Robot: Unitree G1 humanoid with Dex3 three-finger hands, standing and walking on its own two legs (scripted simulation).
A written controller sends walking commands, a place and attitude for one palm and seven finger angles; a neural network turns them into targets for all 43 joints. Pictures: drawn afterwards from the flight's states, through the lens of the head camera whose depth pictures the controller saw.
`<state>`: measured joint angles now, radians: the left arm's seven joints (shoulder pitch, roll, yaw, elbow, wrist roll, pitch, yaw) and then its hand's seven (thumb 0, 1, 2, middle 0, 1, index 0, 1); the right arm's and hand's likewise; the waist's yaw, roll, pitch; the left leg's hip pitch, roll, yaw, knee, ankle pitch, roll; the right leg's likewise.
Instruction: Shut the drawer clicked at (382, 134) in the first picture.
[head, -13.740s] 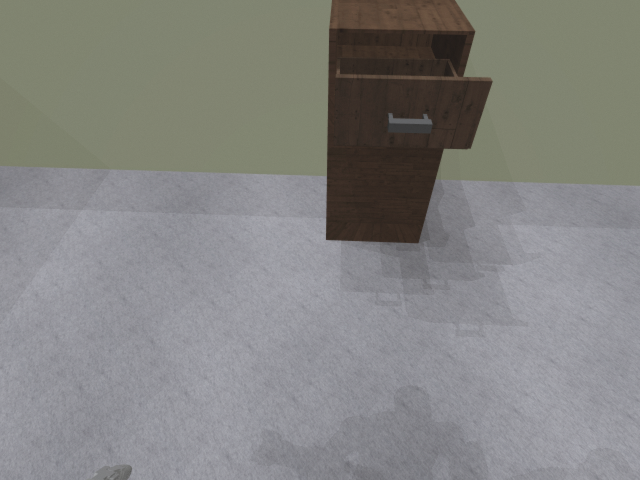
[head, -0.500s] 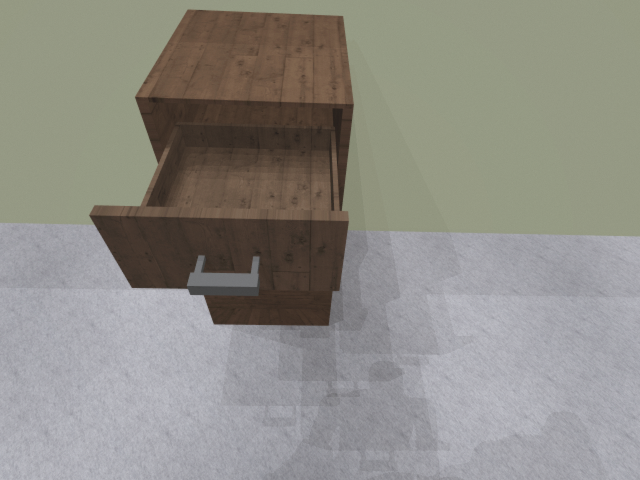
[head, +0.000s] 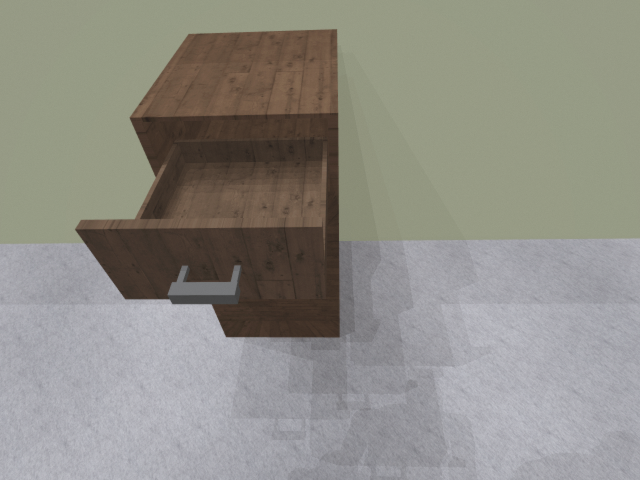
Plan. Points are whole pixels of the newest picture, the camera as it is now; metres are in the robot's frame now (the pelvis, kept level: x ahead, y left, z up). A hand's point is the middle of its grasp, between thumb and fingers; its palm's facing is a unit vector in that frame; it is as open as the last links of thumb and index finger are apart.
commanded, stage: come to a stop and stand still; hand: left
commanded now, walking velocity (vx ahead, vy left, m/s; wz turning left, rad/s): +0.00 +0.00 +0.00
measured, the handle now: (207, 282) +0.40 +0.20 +0.00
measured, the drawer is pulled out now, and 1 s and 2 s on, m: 0.30 0.30 0.30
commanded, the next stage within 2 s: look again from close up in 0.46 s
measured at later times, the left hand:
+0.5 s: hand out of the picture +0.00 +0.15 -0.17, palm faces +0.04 -0.98 -0.19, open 7.3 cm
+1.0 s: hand out of the picture -0.01 +0.16 -0.17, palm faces +0.04 -0.98 -0.19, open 7.3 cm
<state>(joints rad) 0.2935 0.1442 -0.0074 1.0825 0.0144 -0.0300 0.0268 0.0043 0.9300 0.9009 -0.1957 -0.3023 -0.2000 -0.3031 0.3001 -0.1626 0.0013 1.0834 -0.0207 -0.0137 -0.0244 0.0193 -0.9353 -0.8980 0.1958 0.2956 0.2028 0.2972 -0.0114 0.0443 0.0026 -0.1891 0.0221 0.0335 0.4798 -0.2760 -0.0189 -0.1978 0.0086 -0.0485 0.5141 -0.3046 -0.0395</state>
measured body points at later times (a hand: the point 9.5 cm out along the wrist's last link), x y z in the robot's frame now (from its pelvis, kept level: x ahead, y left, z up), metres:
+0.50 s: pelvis +0.01 -0.02 +0.00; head +0.02 -0.03 +0.45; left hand +0.00 +0.20 -0.15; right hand +0.01 -0.23 -0.16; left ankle -0.01 +0.13 -0.74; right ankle -0.02 -0.09 -0.74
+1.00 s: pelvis +0.00 +0.00 +0.00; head +0.01 -0.01 +0.45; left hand -0.01 +0.21 -0.15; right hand -0.01 -0.21 -0.16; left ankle -0.01 +0.13 -0.74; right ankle -0.02 -0.09 -0.74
